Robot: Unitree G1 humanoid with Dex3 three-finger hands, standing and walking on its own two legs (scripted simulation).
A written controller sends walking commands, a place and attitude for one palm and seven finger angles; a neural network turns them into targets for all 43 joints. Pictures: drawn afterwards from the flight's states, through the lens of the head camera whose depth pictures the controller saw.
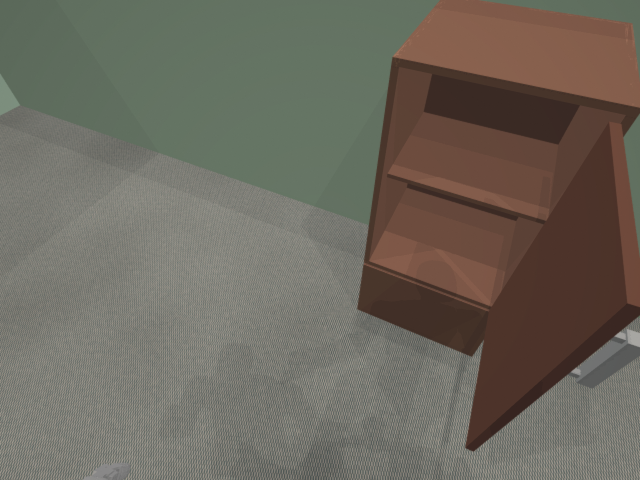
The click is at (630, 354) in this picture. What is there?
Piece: cupboard door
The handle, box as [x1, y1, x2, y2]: [568, 329, 639, 388]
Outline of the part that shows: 639,333 628,329 619,332 610,339 611,341 577,369 575,368 568,374 574,376 576,378 576,382 592,388 639,355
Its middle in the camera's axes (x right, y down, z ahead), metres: +0.38 +0.16 +0.54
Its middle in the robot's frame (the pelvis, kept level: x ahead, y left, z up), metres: +0.31 -0.36 -0.04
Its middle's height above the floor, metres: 0.73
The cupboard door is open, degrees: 92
